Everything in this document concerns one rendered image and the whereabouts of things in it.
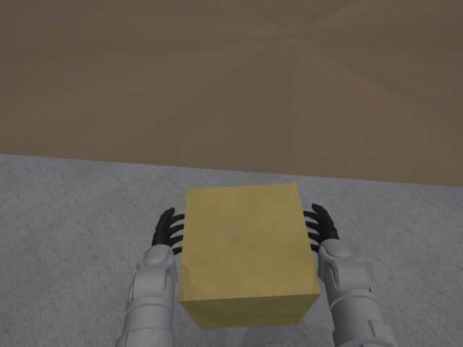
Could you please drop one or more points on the carton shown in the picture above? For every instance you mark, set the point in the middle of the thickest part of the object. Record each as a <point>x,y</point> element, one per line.
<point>246,257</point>

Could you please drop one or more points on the left robot forearm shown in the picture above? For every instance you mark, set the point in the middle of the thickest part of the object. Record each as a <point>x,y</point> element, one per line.
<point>150,304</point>

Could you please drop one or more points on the robot left hand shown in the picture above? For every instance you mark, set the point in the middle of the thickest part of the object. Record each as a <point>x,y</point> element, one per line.
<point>163,232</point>

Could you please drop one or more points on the robot right hand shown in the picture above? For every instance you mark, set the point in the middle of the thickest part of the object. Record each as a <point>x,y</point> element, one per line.
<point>325,228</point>

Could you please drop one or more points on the right robot forearm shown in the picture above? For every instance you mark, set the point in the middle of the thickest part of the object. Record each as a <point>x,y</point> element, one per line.
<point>357,317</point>

